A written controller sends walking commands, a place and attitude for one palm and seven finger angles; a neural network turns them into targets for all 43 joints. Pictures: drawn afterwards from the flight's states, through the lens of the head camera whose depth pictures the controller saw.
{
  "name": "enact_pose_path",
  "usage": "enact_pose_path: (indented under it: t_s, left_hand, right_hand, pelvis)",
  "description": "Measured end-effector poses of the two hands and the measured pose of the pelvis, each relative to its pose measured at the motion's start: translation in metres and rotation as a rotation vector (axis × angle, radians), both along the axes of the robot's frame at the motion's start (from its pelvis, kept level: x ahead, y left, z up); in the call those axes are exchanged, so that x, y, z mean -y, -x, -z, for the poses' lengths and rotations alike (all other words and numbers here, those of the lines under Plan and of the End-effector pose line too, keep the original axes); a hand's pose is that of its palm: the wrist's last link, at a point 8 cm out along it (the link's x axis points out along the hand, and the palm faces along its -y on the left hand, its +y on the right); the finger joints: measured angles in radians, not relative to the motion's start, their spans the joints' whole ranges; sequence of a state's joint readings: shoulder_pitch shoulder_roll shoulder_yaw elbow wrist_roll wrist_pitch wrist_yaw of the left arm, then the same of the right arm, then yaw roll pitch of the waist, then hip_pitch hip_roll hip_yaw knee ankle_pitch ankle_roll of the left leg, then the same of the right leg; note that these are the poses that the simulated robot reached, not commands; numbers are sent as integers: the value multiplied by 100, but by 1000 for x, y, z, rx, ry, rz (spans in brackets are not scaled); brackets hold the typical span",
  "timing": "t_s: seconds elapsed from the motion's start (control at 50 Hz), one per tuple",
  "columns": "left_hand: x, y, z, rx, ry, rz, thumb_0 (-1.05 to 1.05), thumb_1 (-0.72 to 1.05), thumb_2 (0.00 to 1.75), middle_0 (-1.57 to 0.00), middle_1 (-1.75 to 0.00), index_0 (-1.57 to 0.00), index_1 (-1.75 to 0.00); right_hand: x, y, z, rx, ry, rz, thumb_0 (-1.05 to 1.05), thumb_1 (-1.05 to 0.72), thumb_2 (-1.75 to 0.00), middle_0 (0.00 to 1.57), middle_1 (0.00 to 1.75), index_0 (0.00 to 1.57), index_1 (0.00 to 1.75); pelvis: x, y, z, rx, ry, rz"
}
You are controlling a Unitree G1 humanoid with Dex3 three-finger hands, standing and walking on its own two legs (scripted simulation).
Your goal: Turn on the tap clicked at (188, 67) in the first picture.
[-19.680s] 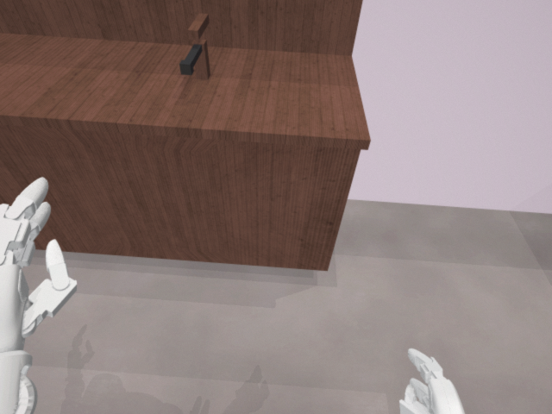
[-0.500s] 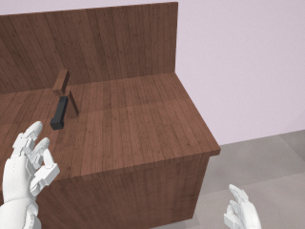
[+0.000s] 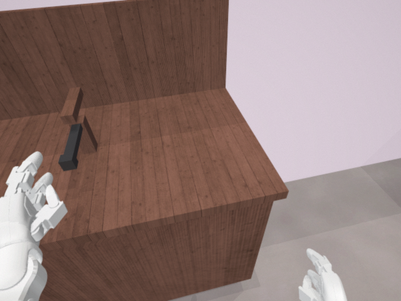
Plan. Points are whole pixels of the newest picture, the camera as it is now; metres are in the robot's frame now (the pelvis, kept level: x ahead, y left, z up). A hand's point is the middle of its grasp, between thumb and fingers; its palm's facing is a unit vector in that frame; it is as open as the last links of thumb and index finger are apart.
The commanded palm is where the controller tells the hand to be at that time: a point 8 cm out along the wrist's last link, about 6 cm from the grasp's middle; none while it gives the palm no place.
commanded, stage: reach beside the lever's end, fingers flat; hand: left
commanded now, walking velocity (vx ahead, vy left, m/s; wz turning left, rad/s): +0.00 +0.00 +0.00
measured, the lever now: (68, 161) +0.35 +0.35 +0.10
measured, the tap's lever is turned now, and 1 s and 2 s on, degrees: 0 0 0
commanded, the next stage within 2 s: push the lever round in 1.72 s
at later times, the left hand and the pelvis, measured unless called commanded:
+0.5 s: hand (56, 194) +0.24 +0.29 +0.13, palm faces +0.52 -0.85 -0.09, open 7.6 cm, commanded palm +0.20 +0.33 +0.13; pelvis -0.01 +0.02 +0.00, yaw +0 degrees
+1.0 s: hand (56, 178) +0.29 +0.33 +0.12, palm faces +0.55 -0.83 -0.11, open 7.7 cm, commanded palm +0.25 +0.36 +0.11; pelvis -0.01 +0.02 +0.00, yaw +0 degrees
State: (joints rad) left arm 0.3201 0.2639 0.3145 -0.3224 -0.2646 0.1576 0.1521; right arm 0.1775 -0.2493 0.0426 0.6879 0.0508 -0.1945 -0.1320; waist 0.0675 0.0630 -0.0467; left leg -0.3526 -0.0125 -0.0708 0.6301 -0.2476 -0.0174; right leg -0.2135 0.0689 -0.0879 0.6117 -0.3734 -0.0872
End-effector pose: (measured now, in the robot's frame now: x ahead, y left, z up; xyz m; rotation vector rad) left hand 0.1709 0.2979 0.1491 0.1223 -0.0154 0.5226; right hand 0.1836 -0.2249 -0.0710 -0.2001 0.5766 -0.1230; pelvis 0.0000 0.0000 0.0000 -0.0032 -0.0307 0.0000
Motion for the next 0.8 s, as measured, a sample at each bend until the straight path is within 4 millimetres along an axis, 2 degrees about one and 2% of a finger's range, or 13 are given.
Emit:
enact_pose_path:
  t_s: [0.32, 0.5, 0.64, 0.8]
  left_hand:
    - [-23, -10, 8, 24, 6, -26, 2, 90, 90, -19, -28, -20, -27]
    - [-31, -28, 13, 14, 19, -25, 2, 90, 90, -18, -25, -19, -25]
    - [-32, -44, 16, 11, 23, -15, 2, 90, 90, -18, -24, -18, -23]
    - [-49, -59, 21, -13, 19, -59, 2, 90, 90, -17, -22, -18, -21]
  right_hand:
    - [-22, 0, -3, -12, 7, -23, 1, -90, -90, 20, 30, 20, 30]
    - [-31, 5, -1, -33, 10, -30, 1, -90, -90, 20, 30, 20, 30]
    - [-30, 14, 3, -62, 11, -18, 1, -90, -90, 20, 30, 20, 30]
    - [-20, 26, 8, -116, 26, 12, 1, -90, -90, 20, 30, 20, 30]
  pelvis:
    - [-17, 4, 1, -6, 9, -2]
    - [-24, 10, 0, -8, 13, -4]
    - [-26, 12, 0, -14, 15, 1]
    - [-25, 11, 0, -26, 18, 5]
